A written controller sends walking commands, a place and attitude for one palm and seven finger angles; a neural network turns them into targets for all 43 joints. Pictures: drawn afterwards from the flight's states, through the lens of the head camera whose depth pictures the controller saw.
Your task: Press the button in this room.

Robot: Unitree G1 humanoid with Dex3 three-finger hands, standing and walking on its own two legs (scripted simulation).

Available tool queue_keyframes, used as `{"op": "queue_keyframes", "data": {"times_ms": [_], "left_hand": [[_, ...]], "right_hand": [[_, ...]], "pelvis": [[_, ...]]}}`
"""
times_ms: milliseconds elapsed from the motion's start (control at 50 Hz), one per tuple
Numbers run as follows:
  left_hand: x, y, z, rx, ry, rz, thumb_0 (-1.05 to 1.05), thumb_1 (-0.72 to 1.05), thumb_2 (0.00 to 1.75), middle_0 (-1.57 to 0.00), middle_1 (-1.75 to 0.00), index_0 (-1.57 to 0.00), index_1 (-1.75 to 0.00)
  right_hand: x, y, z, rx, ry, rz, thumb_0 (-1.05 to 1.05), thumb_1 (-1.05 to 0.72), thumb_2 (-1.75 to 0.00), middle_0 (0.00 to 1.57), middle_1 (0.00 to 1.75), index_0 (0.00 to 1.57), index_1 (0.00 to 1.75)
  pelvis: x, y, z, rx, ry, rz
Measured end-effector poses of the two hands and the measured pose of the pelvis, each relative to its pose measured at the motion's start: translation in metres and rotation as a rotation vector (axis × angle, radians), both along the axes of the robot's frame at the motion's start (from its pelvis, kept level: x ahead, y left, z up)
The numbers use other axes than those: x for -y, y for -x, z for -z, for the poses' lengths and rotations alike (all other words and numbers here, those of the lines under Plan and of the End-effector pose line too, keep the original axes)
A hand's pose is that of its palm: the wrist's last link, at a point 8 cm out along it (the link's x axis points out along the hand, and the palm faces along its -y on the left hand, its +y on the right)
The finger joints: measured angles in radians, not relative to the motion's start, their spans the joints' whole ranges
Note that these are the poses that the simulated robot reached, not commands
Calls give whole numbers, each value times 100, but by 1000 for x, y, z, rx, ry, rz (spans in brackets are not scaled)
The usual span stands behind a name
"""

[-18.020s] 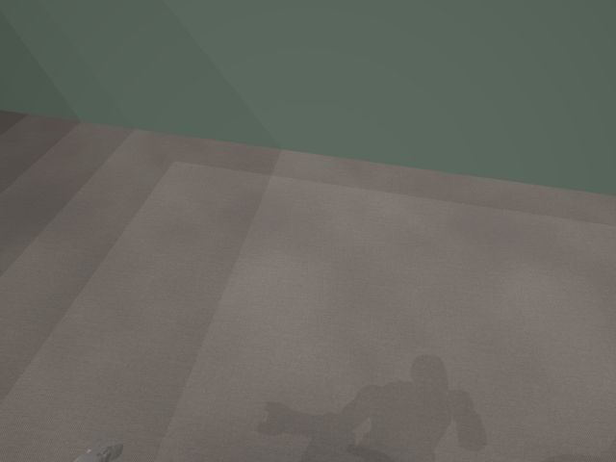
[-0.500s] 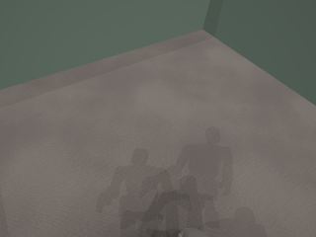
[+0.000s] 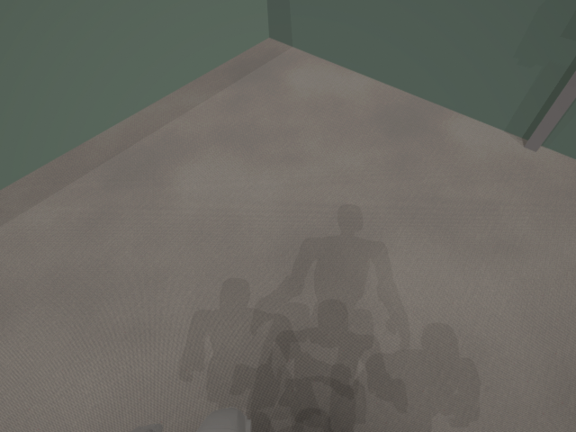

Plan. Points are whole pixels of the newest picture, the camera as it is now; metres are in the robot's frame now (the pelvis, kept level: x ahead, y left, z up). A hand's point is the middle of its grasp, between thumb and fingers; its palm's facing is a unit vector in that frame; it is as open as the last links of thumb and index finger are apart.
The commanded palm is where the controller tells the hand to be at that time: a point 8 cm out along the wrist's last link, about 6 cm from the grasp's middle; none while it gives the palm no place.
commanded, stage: turn or walk to find it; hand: left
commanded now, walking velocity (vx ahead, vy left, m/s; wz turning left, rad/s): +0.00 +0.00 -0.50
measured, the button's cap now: out of the picture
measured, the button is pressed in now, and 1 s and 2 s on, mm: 0 0 0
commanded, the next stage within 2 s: none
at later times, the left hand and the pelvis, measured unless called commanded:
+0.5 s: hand out of the picture +0.12 +0.22 -0.17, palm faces -0.24 -0.95 -0.21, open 7.4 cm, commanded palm none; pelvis -0.01 +0.04 +0.00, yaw -16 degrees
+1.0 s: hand (219, 425) +0.15 +0.13 -0.17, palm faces -0.42 -0.89 -0.19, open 7.3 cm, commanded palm none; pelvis +0.09 -0.05 +0.00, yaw -28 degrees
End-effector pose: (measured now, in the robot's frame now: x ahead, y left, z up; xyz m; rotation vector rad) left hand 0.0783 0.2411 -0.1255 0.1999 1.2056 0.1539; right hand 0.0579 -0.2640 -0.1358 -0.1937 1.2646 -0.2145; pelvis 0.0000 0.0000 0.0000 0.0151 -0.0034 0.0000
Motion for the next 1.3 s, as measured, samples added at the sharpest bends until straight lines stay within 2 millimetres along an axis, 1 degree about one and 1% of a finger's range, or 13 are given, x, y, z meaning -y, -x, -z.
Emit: {"op": "queue_keyframes", "data": {"times_ms": [180,300,400,520,660,720,860,960,1060,1120,1160,1220,1300], "left_hand": [[-35,5,26,-55,28,28,0,90,90,-21,-30,-21,-30],[-55,-6,22,-80,28,92,1,91,90,-20,-30,-20,-30],[-54,-24,15,-67,21,148,1,91,90,-20,-30,-20,-30],[-22,-56,8,-51,23,267,1,91,90,-20,-30,-20,-30],[51,-113,3,70,20,431,1,91,90,-20,-30,-20,-30],[72,-118,0,110,27,433,0,91,90,-20,-30,-20,-30],[81,-94,1,-59,9,439,0,91,90,-20,-30,-20,-30],[74,-90,10,-179,3,416,0,91,90,-21,-30,-21,-30],[64,-108,25,-281,-1,384,0,91,90,-21,-30,-20,-30],[58,-136,42,-330,-4,385,0,90,90,-21,-30,-20,-30],[60,-164,45,-331,-8,409,1,91,90,-20,-30,-20,-30],[75,-220,38,-271,-5,469,1,91,90,-20,-30,-20,-30],[113,-300,22,-134,13,538,1,91,90,-20,-30,-20,-30]], "right_hand": [[-30,-14,-14,110,54,25,1,-91,-90,20,30,20,30],[-53,10,-26,110,48,73,1,-91,-90,20,30,20,30],[-62,41,-23,78,23,152,1,-90,-90,20,30,20,30],[-60,96,-11,17,-18,283,1,-90,-90,20,30,21,30],[-38,171,18,-114,-68,438,1,-90,-90,20,30,20,30],[-24,179,21,-171,-78,457,1,-91,-90,20,30,20,30],[19,112,0,-15,-39,469,1,-91,-90,20,30,20,30],[40,40,-9,79,-16,441,1,-91,-90,20,30,20,30],[52,-44,-9,148,7,395,1,-91,-90,20,30,20,30],[56,-89,-4,203,44,382,1,-91,-90,20,30,20,30],[52,-103,-4,218,50,398,1,-91,-90,20,30,20,30],[40,-103,-7,189,28,463,0,-91,-90,20,30,20,30],[25,-82,-9,99,3,577,0,-94,-90,20,30,21,30]], "pelvis": [[-30,3,9,-15,29,82],[-44,6,0,-2,43,159],[-46,8,-4,-1,48,213],[-36,8,-3,-5,38,292],[0,0,12,-7,23,375],[14,-7,12,6,29,392],[37,-40,-3,13,12,455],[46,-76,-3,4,25,481],[50,-127,7,-3,42,504],[49,-162,22,-1,46,531],[50,-178,22,10,45,560],[54,-201,13,18,45,588],[66,-228,1,16,30,613]]}}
